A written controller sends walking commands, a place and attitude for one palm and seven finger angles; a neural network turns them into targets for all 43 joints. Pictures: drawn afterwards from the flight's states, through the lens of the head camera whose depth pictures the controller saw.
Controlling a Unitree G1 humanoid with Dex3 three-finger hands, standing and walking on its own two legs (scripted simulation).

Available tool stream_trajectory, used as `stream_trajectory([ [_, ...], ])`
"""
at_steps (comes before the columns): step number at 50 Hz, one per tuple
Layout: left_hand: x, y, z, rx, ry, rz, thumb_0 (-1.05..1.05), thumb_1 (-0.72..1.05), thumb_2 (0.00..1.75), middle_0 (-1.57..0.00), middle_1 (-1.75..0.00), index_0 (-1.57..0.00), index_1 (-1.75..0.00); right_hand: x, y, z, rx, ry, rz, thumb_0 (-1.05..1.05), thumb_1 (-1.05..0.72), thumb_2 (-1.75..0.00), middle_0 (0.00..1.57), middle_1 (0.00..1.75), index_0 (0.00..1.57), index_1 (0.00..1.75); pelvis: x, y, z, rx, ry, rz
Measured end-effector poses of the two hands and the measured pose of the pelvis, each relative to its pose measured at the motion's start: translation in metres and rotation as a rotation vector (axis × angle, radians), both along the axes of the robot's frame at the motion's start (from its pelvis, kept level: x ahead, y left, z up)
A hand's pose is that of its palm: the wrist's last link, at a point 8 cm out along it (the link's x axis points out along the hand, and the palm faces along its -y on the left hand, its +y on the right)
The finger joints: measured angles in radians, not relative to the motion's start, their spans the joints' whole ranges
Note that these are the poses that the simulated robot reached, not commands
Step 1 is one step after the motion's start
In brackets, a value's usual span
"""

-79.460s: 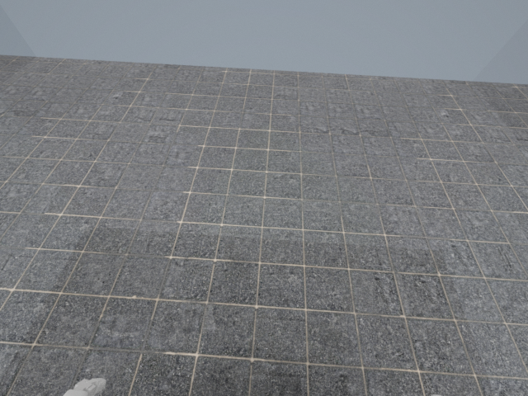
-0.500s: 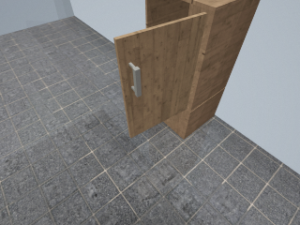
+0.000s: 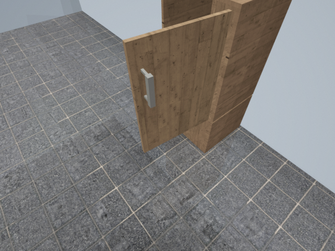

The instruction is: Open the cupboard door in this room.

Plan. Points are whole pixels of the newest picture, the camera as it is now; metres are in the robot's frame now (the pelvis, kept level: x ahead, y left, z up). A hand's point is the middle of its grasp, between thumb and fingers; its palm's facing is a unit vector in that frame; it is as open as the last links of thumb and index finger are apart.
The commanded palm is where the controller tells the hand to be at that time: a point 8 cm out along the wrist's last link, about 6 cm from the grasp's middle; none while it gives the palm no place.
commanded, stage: look to check the result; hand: left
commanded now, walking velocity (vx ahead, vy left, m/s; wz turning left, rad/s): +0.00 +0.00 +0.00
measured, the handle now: (147, 88) +0.62 +0.11 +0.01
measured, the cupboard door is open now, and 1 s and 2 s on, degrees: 83 83 83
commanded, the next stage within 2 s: stand and wait in 0.26 s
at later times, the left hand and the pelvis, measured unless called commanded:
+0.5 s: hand out of the picture +0.08 +0.22 -0.16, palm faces +0.00 -0.95 -0.31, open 7.4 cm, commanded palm none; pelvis +0.01 -0.01 +0.00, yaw +0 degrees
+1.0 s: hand out of the picture +0.09 +0.23 -0.16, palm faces -0.02 -0.95 -0.31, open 7.4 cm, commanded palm none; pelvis +0.02 -0.01 +0.00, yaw -1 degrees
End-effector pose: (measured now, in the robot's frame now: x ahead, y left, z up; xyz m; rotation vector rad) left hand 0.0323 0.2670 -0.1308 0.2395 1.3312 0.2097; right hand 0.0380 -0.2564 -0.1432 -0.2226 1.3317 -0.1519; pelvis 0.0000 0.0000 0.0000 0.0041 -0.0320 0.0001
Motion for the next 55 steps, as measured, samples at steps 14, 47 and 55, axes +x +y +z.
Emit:
stream_trajectory([
  [14,0.027,0.003,0.007,0.020,-0.056,-0.023,0.00,0.90,0.90,-0.20,-0.30,-0.20,-0.30,0.029,-0.019,0.008,-0.030,-0.059,0.020,0.00,-0.91,-0.90,0.20,0.30,0.20,0.30,0.006,-0.005,0.001,0.001,0.000,-0.001],
  [47,0.049,0.007,0.008,0.027,-0.066,-0.050,0.00,0.90,0.90,-0.20,-0.30,-0.20,-0.30,0.037,-0.031,0.014,-0.059,-0.053,0.009,0.00,-0.91,-0.90,0.20,0.30,0.20,0.30,0.019,-0.007,0.002,-0.001,0.004,-0.011],
  [55,0.050,0.009,0.007,0.022,-0.062,-0.054,0.00,0.90,0.90,-0.20,-0.30,-0.20,-0.30,0.038,-0.028,0.015,-0.060,-0.052,0.011,0.00,-0.91,-0.90,0.20,0.30,0.20,0.30,0.020,-0.004,0.003,-0.001,0.007,-0.012],
])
